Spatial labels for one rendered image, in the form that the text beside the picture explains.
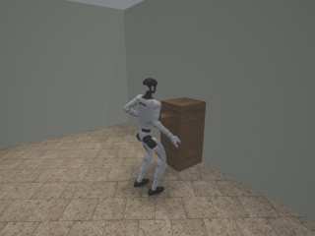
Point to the robot left forearm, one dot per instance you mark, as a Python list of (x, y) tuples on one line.
[(134, 112)]

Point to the robot left upper arm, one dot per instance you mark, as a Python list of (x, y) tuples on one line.
[(132, 103)]

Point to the cabinet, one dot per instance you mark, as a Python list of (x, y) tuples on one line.
[(189, 130)]

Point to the robot right hand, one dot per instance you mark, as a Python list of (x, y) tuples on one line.
[(174, 141)]

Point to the robot left thigh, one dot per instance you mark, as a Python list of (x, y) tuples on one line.
[(149, 155)]

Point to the drawer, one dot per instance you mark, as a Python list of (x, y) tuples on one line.
[(168, 116)]

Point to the robot right forearm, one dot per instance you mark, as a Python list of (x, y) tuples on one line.
[(161, 128)]

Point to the robot head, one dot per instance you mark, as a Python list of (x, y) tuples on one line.
[(149, 82)]

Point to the robot right upper arm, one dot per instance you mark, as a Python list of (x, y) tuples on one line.
[(156, 106)]

